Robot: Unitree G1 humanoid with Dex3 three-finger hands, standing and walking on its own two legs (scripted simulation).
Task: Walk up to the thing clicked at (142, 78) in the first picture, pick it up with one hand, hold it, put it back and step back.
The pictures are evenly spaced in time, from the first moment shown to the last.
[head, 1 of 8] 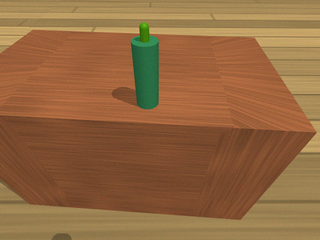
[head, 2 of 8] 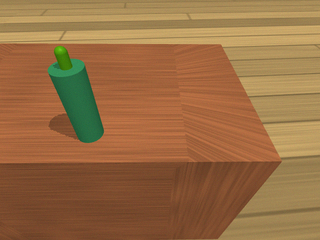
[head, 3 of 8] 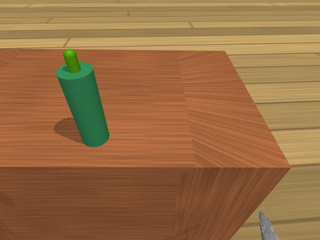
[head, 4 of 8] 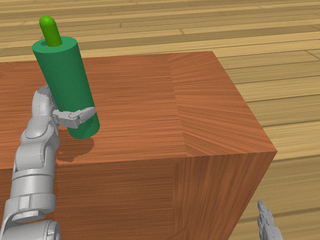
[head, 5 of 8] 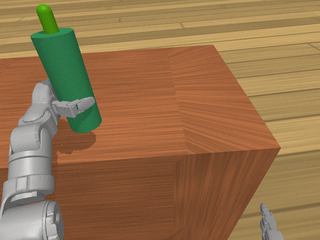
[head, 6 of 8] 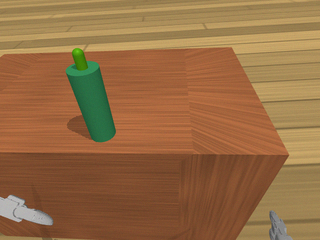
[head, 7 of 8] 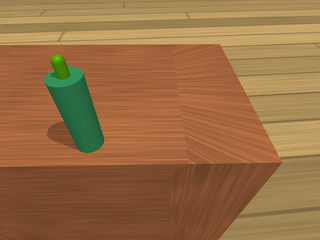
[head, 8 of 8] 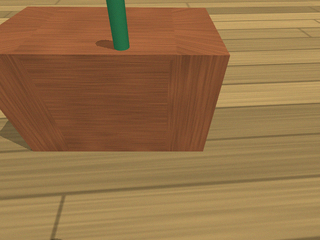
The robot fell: no
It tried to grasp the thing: yes
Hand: left
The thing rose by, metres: 0.22
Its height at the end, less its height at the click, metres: +0.00
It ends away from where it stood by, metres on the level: 0.03
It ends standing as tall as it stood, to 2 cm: yes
